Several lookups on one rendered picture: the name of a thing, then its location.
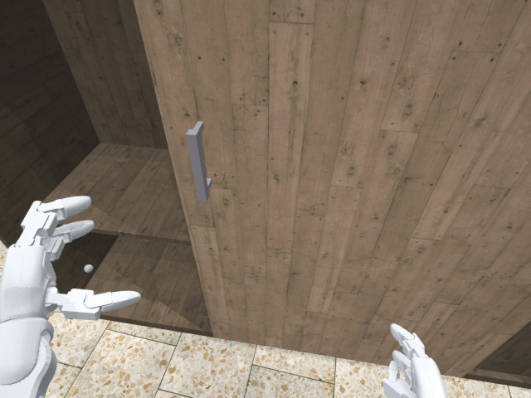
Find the left robot hand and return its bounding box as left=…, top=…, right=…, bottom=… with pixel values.
left=0, top=196, right=141, bottom=323

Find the right robot hand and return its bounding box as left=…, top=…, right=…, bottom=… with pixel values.
left=383, top=323, right=448, bottom=398

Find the robot left forearm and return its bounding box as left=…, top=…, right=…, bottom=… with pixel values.
left=0, top=318, right=57, bottom=398

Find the handle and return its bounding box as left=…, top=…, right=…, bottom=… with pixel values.
left=186, top=121, right=212, bottom=201

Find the wardrobe door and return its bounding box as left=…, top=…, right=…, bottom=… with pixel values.
left=475, top=321, right=531, bottom=377
left=134, top=0, right=531, bottom=378

